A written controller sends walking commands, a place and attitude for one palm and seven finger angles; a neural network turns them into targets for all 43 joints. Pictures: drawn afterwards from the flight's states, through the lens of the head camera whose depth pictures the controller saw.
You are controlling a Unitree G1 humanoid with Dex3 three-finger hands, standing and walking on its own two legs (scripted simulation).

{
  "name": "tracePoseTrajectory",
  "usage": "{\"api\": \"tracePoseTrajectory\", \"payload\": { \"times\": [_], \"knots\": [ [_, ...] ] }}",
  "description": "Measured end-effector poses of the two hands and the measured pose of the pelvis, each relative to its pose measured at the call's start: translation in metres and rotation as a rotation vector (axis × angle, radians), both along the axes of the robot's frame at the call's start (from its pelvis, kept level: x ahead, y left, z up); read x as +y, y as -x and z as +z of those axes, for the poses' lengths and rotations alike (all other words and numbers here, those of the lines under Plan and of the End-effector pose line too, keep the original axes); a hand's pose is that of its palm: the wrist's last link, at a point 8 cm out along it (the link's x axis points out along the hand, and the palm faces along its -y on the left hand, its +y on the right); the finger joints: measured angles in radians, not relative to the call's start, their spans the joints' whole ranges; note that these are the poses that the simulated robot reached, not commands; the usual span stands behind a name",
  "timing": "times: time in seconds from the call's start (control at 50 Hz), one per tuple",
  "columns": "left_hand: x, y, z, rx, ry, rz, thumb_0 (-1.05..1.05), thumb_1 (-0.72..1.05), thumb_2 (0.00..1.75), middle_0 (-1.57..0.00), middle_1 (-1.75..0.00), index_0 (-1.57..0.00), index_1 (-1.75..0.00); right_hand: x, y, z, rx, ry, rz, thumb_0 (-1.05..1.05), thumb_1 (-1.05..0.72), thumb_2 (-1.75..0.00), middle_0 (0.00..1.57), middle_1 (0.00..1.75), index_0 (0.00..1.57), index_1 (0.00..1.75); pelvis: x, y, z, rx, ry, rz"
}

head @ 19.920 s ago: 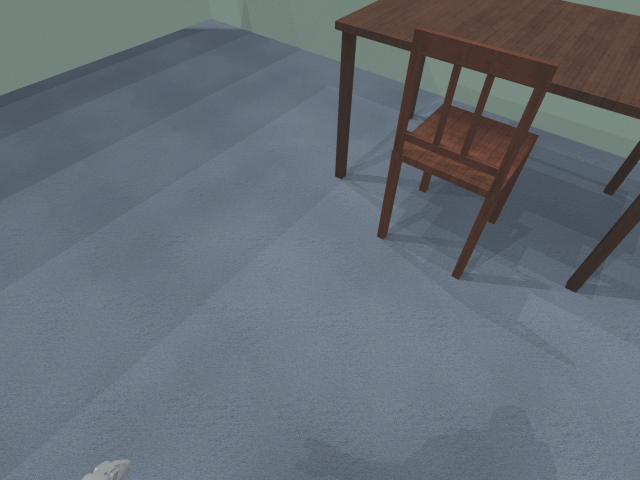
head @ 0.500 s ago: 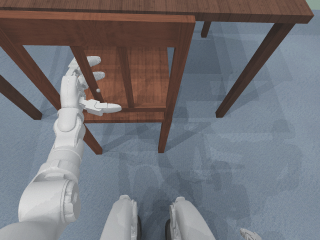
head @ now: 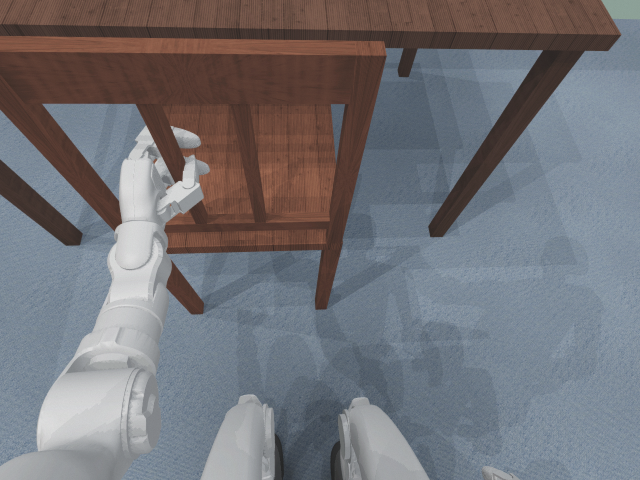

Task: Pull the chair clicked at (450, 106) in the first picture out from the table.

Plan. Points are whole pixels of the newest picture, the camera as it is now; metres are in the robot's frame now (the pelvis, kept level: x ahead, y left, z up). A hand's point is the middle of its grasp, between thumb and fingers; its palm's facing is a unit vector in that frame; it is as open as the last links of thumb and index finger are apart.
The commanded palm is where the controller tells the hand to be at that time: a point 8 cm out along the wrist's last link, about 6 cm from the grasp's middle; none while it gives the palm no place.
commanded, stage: hook a spindle and tug to test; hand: left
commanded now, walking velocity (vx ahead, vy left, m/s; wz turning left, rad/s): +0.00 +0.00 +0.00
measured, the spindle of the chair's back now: (180, 171) +0.50 +0.16 +0.01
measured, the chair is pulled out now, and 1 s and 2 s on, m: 0.00 0.05 0.17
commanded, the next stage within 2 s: step backward, pulling the chair out in 0.50 s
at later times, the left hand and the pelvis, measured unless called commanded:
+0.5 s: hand (200, 207) +0.44 +0.13 +0.03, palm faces +0.03 -1.00 -0.03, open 5.2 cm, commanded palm +0.40 +0.18 +0.03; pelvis +0.02 -0.01 +0.01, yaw +0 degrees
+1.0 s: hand (209, 217) +0.42 +0.11 +0.04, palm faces -0.06 -0.99 -0.15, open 5.0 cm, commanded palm +0.39 +0.16 +0.05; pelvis +0.02 +0.02 +0.10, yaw -3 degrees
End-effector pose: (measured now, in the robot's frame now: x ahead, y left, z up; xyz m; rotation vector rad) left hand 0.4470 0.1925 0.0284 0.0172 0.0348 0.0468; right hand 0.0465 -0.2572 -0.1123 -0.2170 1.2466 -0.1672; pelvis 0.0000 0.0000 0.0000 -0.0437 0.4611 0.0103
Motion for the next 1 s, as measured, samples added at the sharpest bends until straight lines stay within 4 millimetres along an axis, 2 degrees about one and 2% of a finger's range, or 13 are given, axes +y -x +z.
{"api": "tracePoseTrajectory", "payload": {
  "times": [0.44,0.64,0.74,0.82,0.92,1.0],
  "knots": [
    [-0.008,0.025,0.000,0.002,-0.007,-0.015,0.01,0.78,0.80,-0.41,-1.38,-0.40,-1.45,0.001,-0.053,0.006,-0.097,-0.027,0.029,0.00,-0.91,-0.90,0.21,0.30,0.20,0.30,-0.005,-0.016,0.009,-0.017,-0.016,-0.005],
    [-0.010,0.037,0.002,0.011,-0.029,-0.009,0.01,0.76,0.81,-0.42,-1.37,-0.40,-1.45,-0.003,-0.064,0.006,-0.124,-0.025,0.028,0.00,-0.91,-0.90,0.21,0.30,0.20,0.30,-0.010,-0.013,0.010,-0.046,-0.025,-0.002],
    [-0.014,0.037,0.021,0.234,-0.124,0.024,0.03,0.76,0.82,-0.39,-1.25,-0.40,-1.45,0.001,-0.057,0.040,-0.080,-0.016,-0.084,0.00,-0.91,-0.90,0.20,0.30,0.20,0.30,-0.008,-0.015,0.050,-0.143,-0.031,-0.011],
    [-0.019,0.041,0.028,0.338,-0.101,0.035,0.03,0.77,0.82,-0.33,-1.14,-0.42,-1.45,0.000,-0.047,0.070,-0.031,0.014,-0.119,0.00,-0.91,-0.90,0.21,0.30,0.20,0.30,-0.004,-0.022,0.077,-0.171,-0.031,-0.021],
    [-0.024,0.043,0.032,0.393,-0.116,-0.017,0.04,0.77,0.80,-0.31,-1.10,-0.46,-1.45,-0.009,-0.031,0.097,0.019,0.099,-0.147,0.00,-0.90,-0.90,0.21,0.30,0.20,0.30,0.006,-0.022,0.095,-0.199,-0.012,-0.028],
    [-0.026,0.047,0.033,0.414,-0.138,-0.073,0.03,0.76,0.79,-0.30,-1.12,-0.48,-1.45,-0.011,-0.021,0.108,0.021,0.144,-0.178,0.00,-0.90,-0.90,0.21,0.30,0.20,0.30,0.016,-0.019,0.101,-0.217,-0.005,-0.047]
  ]
}}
